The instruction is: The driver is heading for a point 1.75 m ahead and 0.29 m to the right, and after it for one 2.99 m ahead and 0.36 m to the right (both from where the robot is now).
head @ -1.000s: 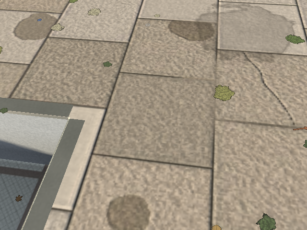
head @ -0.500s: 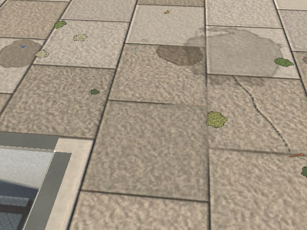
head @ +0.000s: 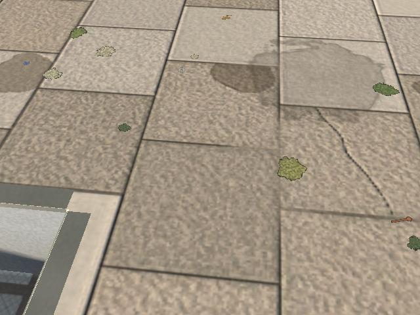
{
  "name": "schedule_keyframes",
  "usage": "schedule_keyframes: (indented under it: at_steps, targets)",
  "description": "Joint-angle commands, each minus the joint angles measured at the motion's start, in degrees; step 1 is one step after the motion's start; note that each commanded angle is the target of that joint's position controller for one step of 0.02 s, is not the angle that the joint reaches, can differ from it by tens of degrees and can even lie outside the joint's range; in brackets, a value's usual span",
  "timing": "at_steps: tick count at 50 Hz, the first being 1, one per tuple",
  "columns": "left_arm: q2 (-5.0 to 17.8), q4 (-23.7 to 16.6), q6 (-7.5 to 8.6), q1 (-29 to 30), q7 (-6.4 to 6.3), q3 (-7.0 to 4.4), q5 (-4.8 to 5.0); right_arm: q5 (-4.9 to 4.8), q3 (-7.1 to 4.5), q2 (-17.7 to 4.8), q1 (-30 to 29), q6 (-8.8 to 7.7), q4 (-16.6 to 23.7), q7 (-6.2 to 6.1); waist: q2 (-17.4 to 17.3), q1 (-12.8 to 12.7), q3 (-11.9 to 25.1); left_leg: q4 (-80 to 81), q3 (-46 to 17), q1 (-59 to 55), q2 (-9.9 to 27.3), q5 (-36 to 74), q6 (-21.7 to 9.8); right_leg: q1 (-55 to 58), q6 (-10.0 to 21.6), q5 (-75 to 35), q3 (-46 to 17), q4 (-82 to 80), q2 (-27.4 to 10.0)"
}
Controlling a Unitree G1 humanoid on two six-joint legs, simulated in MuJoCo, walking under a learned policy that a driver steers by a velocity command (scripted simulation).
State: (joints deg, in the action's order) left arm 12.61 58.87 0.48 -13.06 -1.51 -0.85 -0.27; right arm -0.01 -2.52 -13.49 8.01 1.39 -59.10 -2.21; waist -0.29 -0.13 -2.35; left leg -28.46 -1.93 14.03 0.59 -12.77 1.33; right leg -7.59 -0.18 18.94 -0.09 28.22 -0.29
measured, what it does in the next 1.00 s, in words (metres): stands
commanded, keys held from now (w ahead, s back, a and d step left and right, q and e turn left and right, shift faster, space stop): no key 1.00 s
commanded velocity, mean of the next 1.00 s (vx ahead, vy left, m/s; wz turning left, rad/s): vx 0.00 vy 0.00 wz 0.00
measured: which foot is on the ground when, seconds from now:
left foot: down 0.00-1.00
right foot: down 0.00-1.00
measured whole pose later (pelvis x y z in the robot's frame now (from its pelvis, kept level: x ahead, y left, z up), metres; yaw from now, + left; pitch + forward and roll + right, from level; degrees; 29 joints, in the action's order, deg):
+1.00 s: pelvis +0.00 +0.00 +0.00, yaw +0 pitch -1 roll +0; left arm 9.8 62.7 0.8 -19.8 -2.1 -0.1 0.0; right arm -0.2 -1.2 -11.0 12.1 1.0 -65.2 -2.8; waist -0.3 0.1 -2.0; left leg -28.0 -2.3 15.0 0.9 -12.2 1.5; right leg -8.1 0.0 18.2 0.5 27.2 0.0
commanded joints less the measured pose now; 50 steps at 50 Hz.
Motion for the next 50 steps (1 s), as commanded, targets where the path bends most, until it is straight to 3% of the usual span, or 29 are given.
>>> schedule_keyframes:
  at_steps: [1, 22, 50]
  targets:
    - [6.07, -0.70, 0.35, -2.52, -0.20, -1.01, -0.04, 0.00, -1.01, -6.04, 0.09, -0.34, 0.79, -0.29, 0.71, 0.08, 1.48, 2.59, -0.67, -5.86, 1.05, 12.56, -1.93, -5.57, 0.69, -12.47, -1.32, -6.03, -1.74]
    - [4.22, 2.53, 0.42, -6.94, -0.60, -0.25, 0.00, -0.03, -0.16, -4.57, 2.42, -0.45, -4.16, -0.52, 0.38, 0.25, -0.56, 4.07, -0.27, -4.22, 0.74, 7.76, -1.55, -7.02, 0.76, -6.58, -0.72, -7.69, -1.05]
    - [2.15, 3.45, 0.54, -11.90, -0.76, 0.00, 0.25, -0.23, 0.59, -2.92, 6.39, -0.63, -5.08, -0.74, 0.33, 0.20, -1.22, 3.65, -0.17, -3.44, 0.59, 8.43, -1.72, -7.42, 0.75, -7.41, -0.25, -7.27, -0.76]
